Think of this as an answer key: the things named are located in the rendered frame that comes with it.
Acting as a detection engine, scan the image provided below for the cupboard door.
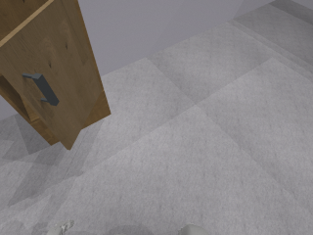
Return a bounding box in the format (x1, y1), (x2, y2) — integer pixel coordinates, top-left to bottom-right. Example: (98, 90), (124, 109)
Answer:
(0, 0), (102, 150)

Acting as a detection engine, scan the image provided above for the handle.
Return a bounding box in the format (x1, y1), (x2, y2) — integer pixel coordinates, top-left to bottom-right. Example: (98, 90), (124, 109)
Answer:
(22, 72), (60, 106)

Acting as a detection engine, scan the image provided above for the left robot hand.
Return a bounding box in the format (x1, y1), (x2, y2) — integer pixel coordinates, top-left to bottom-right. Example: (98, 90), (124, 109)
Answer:
(46, 219), (74, 235)

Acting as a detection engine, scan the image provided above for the robot right thigh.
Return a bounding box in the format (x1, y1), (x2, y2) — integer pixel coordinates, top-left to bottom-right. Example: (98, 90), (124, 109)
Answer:
(178, 224), (209, 235)

